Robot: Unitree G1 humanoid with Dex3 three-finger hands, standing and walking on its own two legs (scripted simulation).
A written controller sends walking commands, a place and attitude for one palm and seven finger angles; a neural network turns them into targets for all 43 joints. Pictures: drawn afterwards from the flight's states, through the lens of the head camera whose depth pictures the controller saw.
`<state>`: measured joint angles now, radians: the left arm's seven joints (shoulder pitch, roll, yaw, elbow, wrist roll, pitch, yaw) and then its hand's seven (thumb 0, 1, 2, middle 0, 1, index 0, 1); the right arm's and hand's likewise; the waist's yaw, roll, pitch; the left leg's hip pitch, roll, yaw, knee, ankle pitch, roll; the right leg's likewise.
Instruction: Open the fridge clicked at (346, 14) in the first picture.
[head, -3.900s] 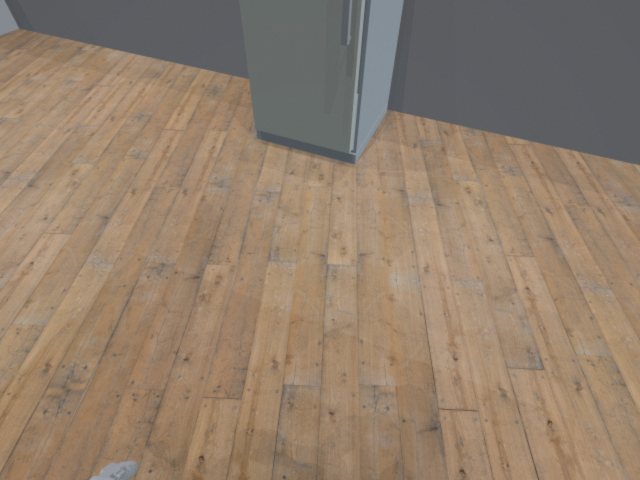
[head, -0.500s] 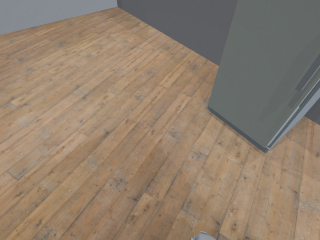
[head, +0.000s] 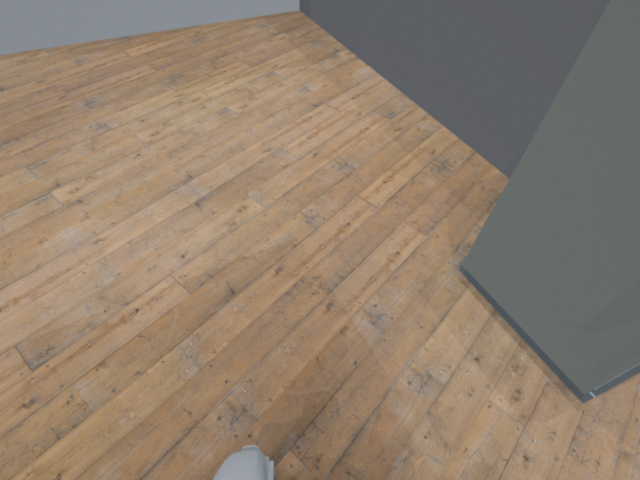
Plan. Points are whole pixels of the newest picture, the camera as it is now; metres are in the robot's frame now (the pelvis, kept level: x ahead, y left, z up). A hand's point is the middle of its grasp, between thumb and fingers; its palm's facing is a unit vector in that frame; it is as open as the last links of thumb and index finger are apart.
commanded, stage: walk to a spot facing it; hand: right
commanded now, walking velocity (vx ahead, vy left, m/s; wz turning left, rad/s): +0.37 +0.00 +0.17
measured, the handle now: out of the picture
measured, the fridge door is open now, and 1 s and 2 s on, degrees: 0 0 0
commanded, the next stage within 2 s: turn to face it in 0.34 s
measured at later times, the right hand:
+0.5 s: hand out of the picture +0.17 -0.14 -0.18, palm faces +0.17 +0.98 -0.14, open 7.3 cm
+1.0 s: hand (473, 354) +0.36 -0.24 -0.15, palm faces +0.34 +0.90 -0.25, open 7.4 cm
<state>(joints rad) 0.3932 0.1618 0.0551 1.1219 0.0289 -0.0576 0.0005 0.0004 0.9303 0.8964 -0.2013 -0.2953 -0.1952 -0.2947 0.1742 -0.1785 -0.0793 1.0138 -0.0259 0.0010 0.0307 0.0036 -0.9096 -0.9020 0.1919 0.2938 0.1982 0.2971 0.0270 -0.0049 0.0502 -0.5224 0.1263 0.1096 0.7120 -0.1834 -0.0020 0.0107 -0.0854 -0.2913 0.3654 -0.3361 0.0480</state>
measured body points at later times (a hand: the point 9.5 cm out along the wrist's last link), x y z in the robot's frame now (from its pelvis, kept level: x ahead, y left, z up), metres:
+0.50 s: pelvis +0.20 +0.02 +0.00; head +0.22 +0.00 +0.45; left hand +0.30 +0.25 -0.14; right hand +0.16 -0.19 -0.16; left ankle +0.14 +0.12 -0.74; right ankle +0.30 -0.11 -0.71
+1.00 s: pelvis +0.29 +0.00 +0.00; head +0.32 -0.01 +0.45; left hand +0.42 +0.22 -0.15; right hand +0.34 -0.28 -0.13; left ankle +0.35 +0.14 -0.70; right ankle +0.31 -0.11 -0.74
